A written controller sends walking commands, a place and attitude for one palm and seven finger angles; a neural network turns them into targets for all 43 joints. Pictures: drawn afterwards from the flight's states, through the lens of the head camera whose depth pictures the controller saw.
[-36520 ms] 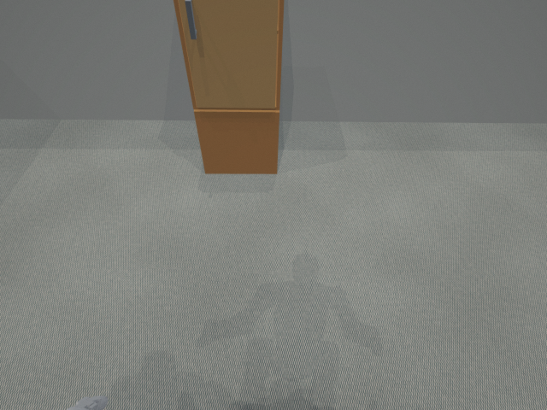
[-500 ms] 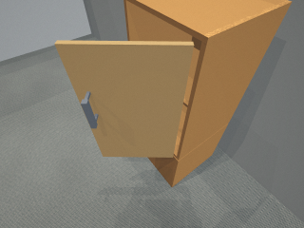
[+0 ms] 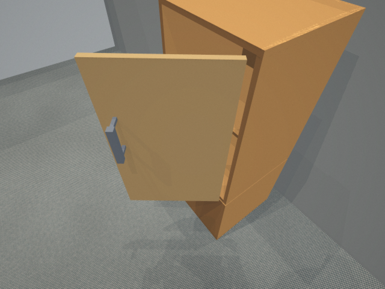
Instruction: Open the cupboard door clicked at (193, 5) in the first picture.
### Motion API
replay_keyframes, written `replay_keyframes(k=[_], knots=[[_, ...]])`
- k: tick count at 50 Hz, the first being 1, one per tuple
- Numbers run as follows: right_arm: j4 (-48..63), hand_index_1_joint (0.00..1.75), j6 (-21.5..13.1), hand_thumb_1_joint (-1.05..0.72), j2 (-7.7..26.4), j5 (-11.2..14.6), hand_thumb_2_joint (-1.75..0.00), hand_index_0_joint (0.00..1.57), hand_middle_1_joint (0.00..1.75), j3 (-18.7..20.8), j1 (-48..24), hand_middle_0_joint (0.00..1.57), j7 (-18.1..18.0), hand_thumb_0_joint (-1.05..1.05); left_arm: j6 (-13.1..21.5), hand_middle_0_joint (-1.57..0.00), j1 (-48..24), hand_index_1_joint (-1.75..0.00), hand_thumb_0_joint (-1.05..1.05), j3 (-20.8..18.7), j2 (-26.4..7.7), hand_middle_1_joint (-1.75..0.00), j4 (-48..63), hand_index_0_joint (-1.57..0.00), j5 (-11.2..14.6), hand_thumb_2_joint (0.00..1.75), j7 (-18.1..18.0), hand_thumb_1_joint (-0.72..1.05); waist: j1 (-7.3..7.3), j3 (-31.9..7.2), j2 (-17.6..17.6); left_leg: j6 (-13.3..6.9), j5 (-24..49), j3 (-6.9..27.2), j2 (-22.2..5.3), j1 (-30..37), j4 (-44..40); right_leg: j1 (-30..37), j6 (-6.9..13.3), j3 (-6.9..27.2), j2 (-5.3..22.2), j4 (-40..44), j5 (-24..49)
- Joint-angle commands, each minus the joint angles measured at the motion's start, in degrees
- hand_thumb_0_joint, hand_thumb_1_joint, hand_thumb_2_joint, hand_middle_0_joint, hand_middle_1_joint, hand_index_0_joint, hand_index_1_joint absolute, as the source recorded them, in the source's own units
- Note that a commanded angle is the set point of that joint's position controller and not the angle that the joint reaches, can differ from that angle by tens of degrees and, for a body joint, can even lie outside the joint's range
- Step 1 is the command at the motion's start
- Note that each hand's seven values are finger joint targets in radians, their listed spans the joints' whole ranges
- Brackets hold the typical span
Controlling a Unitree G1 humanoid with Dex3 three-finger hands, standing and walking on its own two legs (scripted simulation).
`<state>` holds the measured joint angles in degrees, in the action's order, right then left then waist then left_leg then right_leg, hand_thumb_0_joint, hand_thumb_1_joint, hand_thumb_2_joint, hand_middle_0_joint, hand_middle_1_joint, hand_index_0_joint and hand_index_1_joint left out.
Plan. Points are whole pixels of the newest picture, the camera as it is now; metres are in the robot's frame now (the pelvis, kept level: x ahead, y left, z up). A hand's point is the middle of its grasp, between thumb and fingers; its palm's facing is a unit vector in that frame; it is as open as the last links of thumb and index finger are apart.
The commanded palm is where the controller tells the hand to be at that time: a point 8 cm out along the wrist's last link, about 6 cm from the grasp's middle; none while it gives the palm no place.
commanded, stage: look again from close up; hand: left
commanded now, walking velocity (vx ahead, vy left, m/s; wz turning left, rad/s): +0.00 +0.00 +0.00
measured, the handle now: (117, 140) +0.46 +0.23 +0.02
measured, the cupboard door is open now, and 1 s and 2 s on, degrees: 52 52 52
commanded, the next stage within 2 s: shuffle to correct the standing spot in 0.02 s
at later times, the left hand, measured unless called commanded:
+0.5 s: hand out of the picture +0.00 +0.19 -0.18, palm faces +0.00 -0.97 -0.22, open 7.3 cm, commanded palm none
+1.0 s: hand out of the picture -0.07 +0.17 -0.18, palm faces +0.00 -0.98 -0.20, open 7.3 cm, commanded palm none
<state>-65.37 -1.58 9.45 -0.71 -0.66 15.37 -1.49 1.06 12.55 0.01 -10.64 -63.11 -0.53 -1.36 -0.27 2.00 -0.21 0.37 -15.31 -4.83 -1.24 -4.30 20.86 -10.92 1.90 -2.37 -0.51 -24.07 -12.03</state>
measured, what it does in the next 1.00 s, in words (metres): steps on the spot: right foot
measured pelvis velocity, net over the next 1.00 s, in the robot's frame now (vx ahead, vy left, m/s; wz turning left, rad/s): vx -0.05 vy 0.00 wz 0.01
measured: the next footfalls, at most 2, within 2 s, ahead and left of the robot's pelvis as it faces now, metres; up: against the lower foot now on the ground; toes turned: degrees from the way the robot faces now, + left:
right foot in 0.80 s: -0.05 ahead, -0.10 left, +0.00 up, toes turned +0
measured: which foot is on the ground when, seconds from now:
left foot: down 0.00-1.00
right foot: down 0.00-0.64, up 0.66-0.78, down 0.80-1.00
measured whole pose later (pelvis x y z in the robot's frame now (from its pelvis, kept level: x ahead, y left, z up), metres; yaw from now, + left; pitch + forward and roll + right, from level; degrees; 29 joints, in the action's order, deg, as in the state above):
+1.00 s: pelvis -0.05 +0.00 -0.01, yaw +0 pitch +0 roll +0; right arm -59.7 -0.1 9.2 -1.1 0.2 17.7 -0.2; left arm 0.9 19.8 0.6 -7.0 -62.3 -1.1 -2.1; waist -1.7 1.8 2.3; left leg -0.3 -17.0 -3.8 -2.2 -17.0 33.5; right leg -12.1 1.3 -1.3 -1.2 -31.5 -20.0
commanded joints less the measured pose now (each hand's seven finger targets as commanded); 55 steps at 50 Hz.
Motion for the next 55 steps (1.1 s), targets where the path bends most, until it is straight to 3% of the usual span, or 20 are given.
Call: replay_keyframes(k=[1, 17, 24, 27, 28, 30, 31, 32, 34, 36, 38, 40, 41, 42, 43, 44, 46, 50, 52, 55], knots=[[1.2, 0.3, -0.8, -0.9, 6.6, -0.2, -0.9, 0.2, 0.3, 1.2, 3.3, 0.2, -0.6, 0.0, 0.9, -0.2, 2.2, -0.3, 0.0, -1.1, -6.8, -0.3, 2.0, -0.2, 0.0, 0.9, -0.5, 0.9, 0.49, 0.9, 0.3, -1.5, 7.7, 5.0, -5.8, -4.4, -4.4, 2.0, 1.3, 7.1, 6.6, 3.6, 10.3], [5.4, 0.3, 1.6, -0.9, 6.1, -0.1, -0.9, 0.2, 0.3, 3.3, 2.2, 0.2, -0.9, 0.0, -1.1, -0.2, 2.8, -0.3, 0.0, -2.6, -6.6, -0.3, 5.5, -0.2, -0.5, 0.9, -0.9, 0.9, 0.25, -2.2, 0.7, -1.7, 16.0, 4.0, -6.6, -5.0, 3.6, -2.6, 1.2, 7.5, 7.4, -4.6, 17.8], [8.3, 0.3, 3.3, -0.9, 4.9, -0.2, -0.9, 0.2, 0.3, 4.6, 2.1, 0.2, -0.5, 0.0, -2.4, -0.2, 1.0, -0.3, 0.0, -3.6, -8.1, -0.3, 8.9, -0.2, -0.9, 0.9, -0.6, 0.9, -0.58, -1.9, -5.4, -1.6, -0.8, 3.5, -2.8, -8.6, 12.3, -10.5, 4.9, 13.9, 11.5, 0.5, 5.4], [7.0, 0.3, 3.0, -0.9, 2.8, -0.4, -0.9, 0.2, 0.3, 4.2, 6.4, 0.2, 0.0, 0.0, -2.7, -0.2, -1.2, -0.3, 0.0, -3.7, -7.7, -0.3, 10.3, -0.2, -1.0, 0.9, -0.7, 0.9, -1.91, -2.3, -8.3, -1.7, -7.5, 2.7, -0.3, -5.1, 12.9, -16.6, 5.4, 15.3, 11.9, 6.5, -15.6], [6.4, 0.3, 2.7, -0.9, 2.5, -0.5, -0.9, 0.2, 0.3, 4.0, 7.9, 0.2, 0.2, 0.0, -2.9, -0.2, -2.0, -0.3, 0.0, -3.6, -7.2, -0.3, 10.7, -0.2, -1.1, 0.9, -0.7, 0.9, -2.4, -1.4, -7.1, -2.4, -8.4, 3.4, -0.5, -3.8, 10.1, -19.4, 3.8, 13.3, 10.1, 7.0, -21.3], [6.3, 0.3, 2.0, -0.9, 4.4, -1.1, -0.9, 0.2, 0.3, 3.9, 7.9, 0.2, 0.4, 0.0, -2.9, -0.2, -2.3, -0.3, 0.0, -3.4, -5.7, -0.3, 11.1, -0.2, -1.1, 0.9, -0.5, 0.9, -2.3, 1.5, 2.2, -4.5, -19.5, 10.9, -5.5, -10.1, -2.0, -18.2, 0.0, 7.2, 3.6, 0.5, -22.0], [6.9, 0.3, 1.4, -0.9, 6.2, -1.5, -0.9, 0.2, 0.3, 3.9, 5.4, 0.2, 0.3, 0.0, -2.9, -0.2, -1.2, -0.3, 0.0, -3.4, -4.7, -0.3, 10.5, -0.2, -0.8, 0.9, -0.4, 0.9, -1.09, 2.6, 9.2, -6.2, -25.9, 17.5, -11.3, -19.0, -10.6, -10.9, -1.1, 2.4, 0.5, -10.2, -15.0], [8.2, 0.3, 1.1, -0.9, 8.0, -1.3, -0.9, 0.2, 0.3, 4.0, 0.3, 0.2, 0.1, 0.0, -2.8, -0.2, 1.4, -0.3, 0.0, -3.5, -3.5, -0.3, 9.4, -0.2, -1.0, 0.9, -0.1, 0.9, 1.34, 2.4, 12.0, -7.8, -27.5, 20.3, -14.9, -27.0, -14.8, -3.1, -1.2, 1.1, 0.1, -19.6, -10.0], [9.1, 0.3, 0.7, -0.9, 7.2, -1.0, -0.9, 0.2, 0.3, 3.4, -3.8, 0.2, -0.2, 0.0, -2.7, -0.2, 7.0, -0.3, 0.0, -2.8, -0.5, -0.3, 7.0, -0.2, -1.4, 0.9, 0.4, 0.9, 4.03, 1.0, 8.1, -8.5, -22.8, 17.5, -14.4, -27.6, -13.6, -0.3, -1.1, 1.5, 0.4, -25.5, -9.6], [7.8, 0.3, 0.7, -0.9, 7.0, -1.3, -0.9, 0.2, 0.3, 3.3, -0.9, 0.2, -0.2, 0.0, -1.8, -0.2, 6.8, -0.3, 0.0, -2.0, 0.8, -0.3, 6.8, -0.2, -1.3, 0.9, 0.5, 0.9, 2.43, 3.1, 6.3, -7.7, -18.4, 14.8, -12.4, -18.6, -10.1, -5.1, -1.0, 0.3, 0.9, -15.1, -12.3], [5.6, 0.3, 0.7, -0.9, 5.5, -1.0, -0.9, 0.2, 0.3, 3.0, 4.1, 0.2, -0.3, 0.0, -0.6, -0.2, 6.7, -0.3, 0.0, -1.4, 0.8, -0.3, 5.9, -0.2, -0.9, 0.9, 0.2, 0.9, 1.04, 2.7, 3.5, -5.7, -10.5, 12.6, -9.4, -12.7, -4.3, -2.7, -0.9, 2.2, 1.7, 0.3, -6.5], [4.8, 0.3, -0.1, -0.9, 2.4, -0.2, -0.9, 0.2, 0.3, 2.2, 5.5, 0.2, -0.2, 0.0, 0.5, -0.2, 8.1, -0.3, 0.0, -1.3, -1.9, -0.3, 4.1, -0.2, -0.5, 0.9, -0.5, 0.9, 0.29, 2.0, -1.2, -2.7, 4.9, 6.0, -4.4, -10.6, 2.6, -0.4, 1.0, 9.8, 7.0, 3.9, 5.7], [4.7, 0.3, -0.7, -0.9, 2.1, -0.1, -0.9, 0.2, 0.3, 2.0, 6.1, 0.2, 0.0, 0.0, 0.8, -0.2, 8.8, -0.3, 0.0, -1.2, -3.5, -0.3, 3.7, -0.2, -0.4, 0.9, -0.5, 0.9, -0.06, -0.9, 0.4, -2.2, 8.0, 4.4, -3.6, -7.1, 3.3, -0.1, 1.5, 9.7, 8.6, 2.3, 11.7], [7.2, 0.3, 0.1, -0.9, 6.2, 0.3, -0.9, 0.2, 0.3, 2.3, -0.8, 0.2, 0.4, 0.0, 0.7, -0.2, 10.3, -0.3, 0.0, -1.3, -4.9, -0.3, 1.5, -0.2, -0.8, 0.9, -2.7, 0.9, 1.31, 2.8, 0.2, -0.3, 4.4, 3.3, -5.3, -9.2, 11.6, -5.6, 0.6, 10.2, 7.7, 3.3, 10.0], [8.6, 0.3, 1.1, -0.9, 3.7, -0.2, -0.9, 0.2, 0.3, 2.1, 2.6, 0.2, 0.9, 0.0, 0.7, -0.2, 6.4, -0.3, 0.0, -1.0, -6.6, -0.3, 4.9, -0.2, -0.6, 0.9, -2.1, 0.9, -1.52, 0.3, -1.3, -0.8, -7.3, 3.2, -3.1, -10.0, 11.9, -8.6, 2.2, 12.0, 8.6, 6.4, -17.0], [8.5, 0.3, 1.4, -0.9, 3.6, -0.9, -0.9, 0.2, 0.3, 2.0, 3.6, 0.2, 1.4, 0.0, 1.3, -0.2, 5.3, -0.3, 0.0, -1.5, -6.7, -0.3, 5.9, -0.2, -0.9, 0.9, -1.9, 0.9, -1.85, 0.1, -1.2, -0.8, -4.9, 2.9, -2.4, -9.0, 12.5, -10.2, 3.2, 12.4, 8.5, 6.4, -18.0], [8.6, 0.3, 0.9, -0.9, 3.5, -0.8, -0.9, 0.2, 0.3, 1.8, 5.0, 0.2, 1.3, 0.0, 1.7, -0.2, 5.2, -0.3, 0.0, -0.9, -4.9, -0.3, 5.9, -0.2, -0.4, 0.9, -1.5, 0.9, -2.57, 0.6, -0.8, -1.3, -0.9, 3.9, -2.8, -8.6, 10.6, -10.7, 3.1, 10.7, 7.1, 4.6, -13.8], [8.0, 0.3, -0.4, -0.9, 3.8, -0.3, -0.9, 0.2, 0.3, 1.0, 4.2, 0.2, 0.6, 0.0, 2.2, -0.2, 8.3, -0.3, 0.0, -0.5, -3.6, -0.3, 3.9, -0.2, -0.2, 0.9, -1.3, 0.9, -0.8, -1.3, -0.6, -2.2, 10.1, 5.2, -4.4, -8.1, 8.0, -3.4, 1.9, 8.0, 5.3, -1.1, 6.3], [7.5, 0.3, -0.6, -0.9, 4.5, -0.1, -0.9, 0.2, 0.3, 1.0, 3.7, 0.2, 0.2, 0.0, 2.1, -0.2, 9.1, -0.3, 0.0, -0.3, -3.5, -0.3, 3.2, -0.2, -0.1, 0.9, -1.4, 0.9, -0.61, -1.9, -3.3, -2.2, 11.1, 4.8, -4.6, -7.3, 7.7, -2.0, 1.4, 7.8, 5.5, -1.6, 10.8], [6.3, 0.3, -0.6, -0.9, 4.7, -0.1, -0.9, 0.2, 0.3, 0.9, 2.9, 0.2, 0.0, 0.0, 1.9, -0.2, 9.6, -0.3, 0.0, -0.3, -4.0, -0.3, 2.9, -0.2, -0.1, 0.9, -1.5, 0.9, -0.27, -1.1, -1.5, -2.1, 13.4, 4.5, -4.6, -6.6, 7.0, -1.2, 1.1, 7.7, 5.6, -2.1, 14.5]])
